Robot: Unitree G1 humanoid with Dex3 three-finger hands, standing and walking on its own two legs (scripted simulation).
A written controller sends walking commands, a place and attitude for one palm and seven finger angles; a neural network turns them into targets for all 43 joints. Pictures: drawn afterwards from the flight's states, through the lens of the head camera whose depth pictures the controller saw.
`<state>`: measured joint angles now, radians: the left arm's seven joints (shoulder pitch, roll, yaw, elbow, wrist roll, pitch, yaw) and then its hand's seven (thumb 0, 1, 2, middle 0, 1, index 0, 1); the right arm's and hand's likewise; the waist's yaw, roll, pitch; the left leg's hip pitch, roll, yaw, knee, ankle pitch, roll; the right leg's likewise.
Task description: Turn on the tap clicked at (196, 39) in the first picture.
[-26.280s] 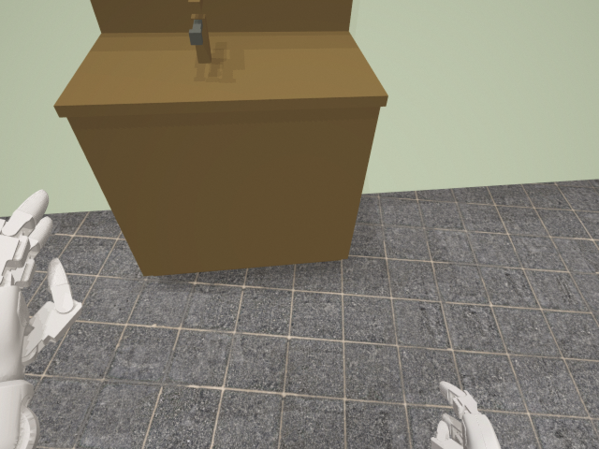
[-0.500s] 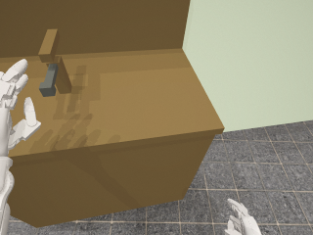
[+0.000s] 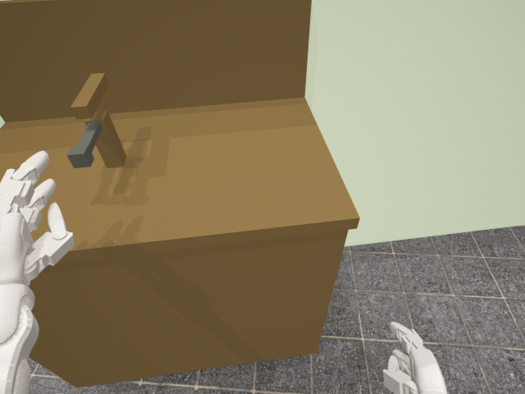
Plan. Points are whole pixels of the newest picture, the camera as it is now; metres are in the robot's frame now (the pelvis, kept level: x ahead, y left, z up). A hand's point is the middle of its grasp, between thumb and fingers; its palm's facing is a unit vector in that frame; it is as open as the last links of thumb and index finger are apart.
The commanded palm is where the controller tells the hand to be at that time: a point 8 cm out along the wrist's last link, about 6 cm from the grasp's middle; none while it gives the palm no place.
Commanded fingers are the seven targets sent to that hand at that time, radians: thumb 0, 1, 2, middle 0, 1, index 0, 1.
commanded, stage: turn the palm inward beside the body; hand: left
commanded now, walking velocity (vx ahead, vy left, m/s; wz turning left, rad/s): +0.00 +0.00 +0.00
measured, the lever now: (81, 156) +0.42 +0.38 +0.15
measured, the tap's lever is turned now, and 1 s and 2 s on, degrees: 0 0 0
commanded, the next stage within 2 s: reach beside the lever's end, fingers flat in 1.62 s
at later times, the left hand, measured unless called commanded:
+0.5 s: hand (74, 245) +0.22 +0.26 +0.18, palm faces +0.43 -0.87 -0.23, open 7.4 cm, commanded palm +0.16 +0.30 +0.20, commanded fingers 0.00 0.90 0.90 -0.20 -0.30 -0.20 -0.30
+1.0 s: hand (67, 267) +0.19 +0.24 +0.19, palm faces +0.44 -0.88 -0.16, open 7.4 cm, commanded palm +0.13 +0.28 +0.20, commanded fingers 0.00 0.90 0.90 -0.20 -0.30 -0.20 -0.30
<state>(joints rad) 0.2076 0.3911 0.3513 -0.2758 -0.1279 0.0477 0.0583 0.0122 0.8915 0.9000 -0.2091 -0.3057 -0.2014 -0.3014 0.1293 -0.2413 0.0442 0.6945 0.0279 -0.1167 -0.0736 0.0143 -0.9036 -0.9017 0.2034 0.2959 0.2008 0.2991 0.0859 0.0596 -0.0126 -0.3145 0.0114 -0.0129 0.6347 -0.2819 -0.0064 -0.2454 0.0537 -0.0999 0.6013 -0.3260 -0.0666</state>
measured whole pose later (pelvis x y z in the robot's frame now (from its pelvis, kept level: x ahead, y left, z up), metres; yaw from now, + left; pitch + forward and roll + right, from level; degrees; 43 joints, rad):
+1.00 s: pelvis +0.00 +0.01 +0.00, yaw +1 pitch -4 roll +0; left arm 0.42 0.28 0.27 -0.62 -0.24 0.27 0.14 0.01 0.89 0.90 -0.21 -0.31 -0.20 -0.30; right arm 0.15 -0.23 0.07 0.68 0.06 -0.21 -0.10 0.02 -0.90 -0.90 0.20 0.30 0.20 0.30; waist 0.10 0.06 -0.04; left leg -0.24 -0.01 -0.01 0.57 -0.26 0.01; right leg -0.18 0.03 -0.10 0.56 -0.31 -0.06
